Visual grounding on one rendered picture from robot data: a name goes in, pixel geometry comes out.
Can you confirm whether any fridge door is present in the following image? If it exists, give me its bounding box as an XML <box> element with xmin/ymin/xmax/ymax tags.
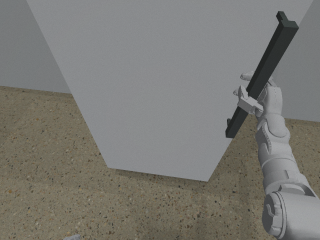
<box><xmin>26</xmin><ymin>0</ymin><xmax>313</xmax><ymax>182</ymax></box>

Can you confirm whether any robot right hand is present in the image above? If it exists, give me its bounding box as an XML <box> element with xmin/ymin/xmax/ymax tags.
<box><xmin>233</xmin><ymin>71</ymin><xmax>283</xmax><ymax>121</ymax></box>

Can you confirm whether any handle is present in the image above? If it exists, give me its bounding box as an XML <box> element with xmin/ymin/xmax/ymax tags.
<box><xmin>225</xmin><ymin>11</ymin><xmax>299</xmax><ymax>139</ymax></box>

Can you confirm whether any right robot forearm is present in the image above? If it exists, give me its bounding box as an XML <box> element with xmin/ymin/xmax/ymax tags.
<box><xmin>255</xmin><ymin>114</ymin><xmax>320</xmax><ymax>201</ymax></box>

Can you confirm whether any robot right upper arm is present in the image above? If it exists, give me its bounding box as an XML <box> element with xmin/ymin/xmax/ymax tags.
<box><xmin>261</xmin><ymin>191</ymin><xmax>320</xmax><ymax>240</ymax></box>

